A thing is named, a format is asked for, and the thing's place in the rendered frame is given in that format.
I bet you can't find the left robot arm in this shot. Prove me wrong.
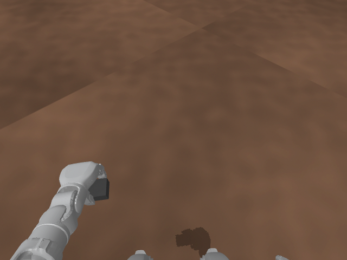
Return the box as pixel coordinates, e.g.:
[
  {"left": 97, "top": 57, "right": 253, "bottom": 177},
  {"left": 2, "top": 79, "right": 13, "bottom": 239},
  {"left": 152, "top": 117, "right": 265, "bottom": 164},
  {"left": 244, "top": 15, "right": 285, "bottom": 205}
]
[{"left": 10, "top": 183, "right": 87, "bottom": 260}]

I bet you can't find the small box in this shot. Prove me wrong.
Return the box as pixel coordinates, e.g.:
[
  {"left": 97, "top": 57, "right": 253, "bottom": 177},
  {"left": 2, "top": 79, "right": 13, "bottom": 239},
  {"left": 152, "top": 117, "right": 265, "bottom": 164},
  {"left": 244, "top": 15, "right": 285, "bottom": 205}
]
[{"left": 88, "top": 178, "right": 110, "bottom": 201}]

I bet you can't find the left robot hand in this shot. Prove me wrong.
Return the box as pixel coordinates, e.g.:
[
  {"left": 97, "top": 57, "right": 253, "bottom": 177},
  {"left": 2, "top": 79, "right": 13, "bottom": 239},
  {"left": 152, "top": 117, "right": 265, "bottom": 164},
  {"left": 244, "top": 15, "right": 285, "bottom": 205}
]
[{"left": 59, "top": 161, "right": 107, "bottom": 205}]

